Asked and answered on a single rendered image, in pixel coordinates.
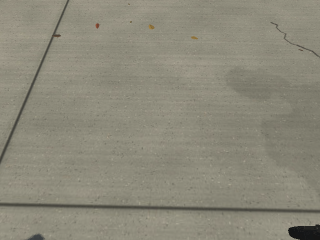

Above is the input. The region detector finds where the robot right hand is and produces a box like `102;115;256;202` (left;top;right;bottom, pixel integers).
288;224;320;240

